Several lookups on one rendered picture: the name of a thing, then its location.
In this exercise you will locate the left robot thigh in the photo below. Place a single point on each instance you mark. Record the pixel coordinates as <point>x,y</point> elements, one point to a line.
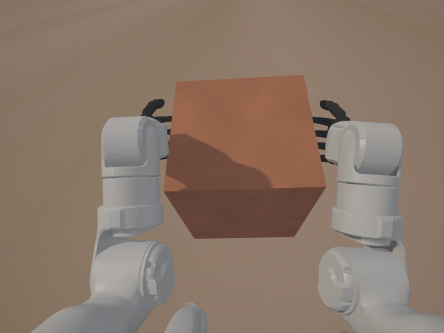
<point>188,320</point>

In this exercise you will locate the carton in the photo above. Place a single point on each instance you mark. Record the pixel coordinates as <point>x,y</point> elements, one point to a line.
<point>243,157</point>

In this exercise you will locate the right robot forearm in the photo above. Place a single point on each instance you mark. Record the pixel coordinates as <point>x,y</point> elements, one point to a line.
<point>369,160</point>

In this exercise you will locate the robot left hand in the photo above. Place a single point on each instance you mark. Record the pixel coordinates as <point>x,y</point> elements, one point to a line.
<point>153,106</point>

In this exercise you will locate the robot right hand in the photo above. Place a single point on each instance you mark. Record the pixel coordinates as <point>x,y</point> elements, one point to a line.
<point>340,115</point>

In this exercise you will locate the left robot upper arm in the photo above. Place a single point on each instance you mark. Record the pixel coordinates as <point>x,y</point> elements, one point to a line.
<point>129,278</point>

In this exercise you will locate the right robot upper arm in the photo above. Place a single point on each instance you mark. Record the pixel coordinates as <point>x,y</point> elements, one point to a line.
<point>369,288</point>

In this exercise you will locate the left robot forearm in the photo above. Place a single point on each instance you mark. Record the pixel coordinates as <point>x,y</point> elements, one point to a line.
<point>131,149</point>

